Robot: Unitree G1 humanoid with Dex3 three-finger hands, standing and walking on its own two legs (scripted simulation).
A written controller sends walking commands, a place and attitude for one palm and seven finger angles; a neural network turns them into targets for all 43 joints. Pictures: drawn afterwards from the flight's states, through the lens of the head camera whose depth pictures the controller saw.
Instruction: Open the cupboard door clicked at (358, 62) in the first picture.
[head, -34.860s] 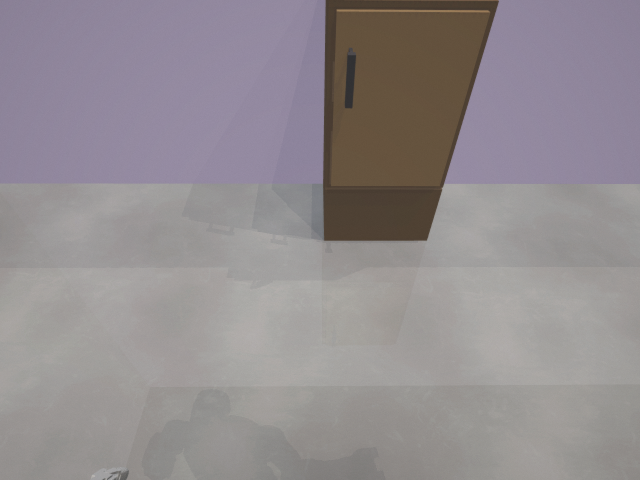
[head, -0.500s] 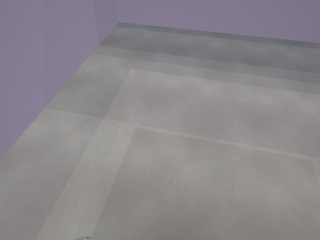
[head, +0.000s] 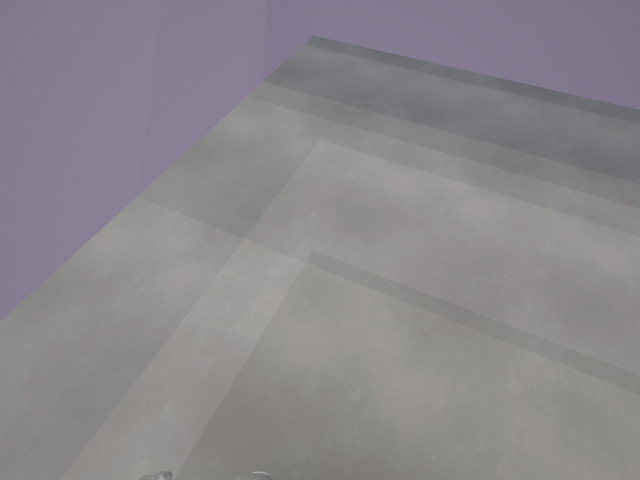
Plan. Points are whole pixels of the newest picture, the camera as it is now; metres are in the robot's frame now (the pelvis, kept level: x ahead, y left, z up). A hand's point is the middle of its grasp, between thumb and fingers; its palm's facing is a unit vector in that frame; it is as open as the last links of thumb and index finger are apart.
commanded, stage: turn to face it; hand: left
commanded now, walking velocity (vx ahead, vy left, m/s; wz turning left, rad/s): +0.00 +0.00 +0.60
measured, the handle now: out of the picture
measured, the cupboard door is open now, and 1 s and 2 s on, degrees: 41 41 41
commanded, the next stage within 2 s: none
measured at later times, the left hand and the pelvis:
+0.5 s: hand out of the picture +0.07 +0.22 -0.15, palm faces +0.35 -0.90 -0.27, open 7.4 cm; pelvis +0.05 -0.03 +0.01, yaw +19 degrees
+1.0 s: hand out of the picture +0.01 +0.15 -0.17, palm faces +0.64 -0.73 -0.24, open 7.4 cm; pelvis +0.08 -0.05 +0.00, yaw +39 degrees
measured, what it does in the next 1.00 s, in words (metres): walks ahead, turning left: left foot, then right foot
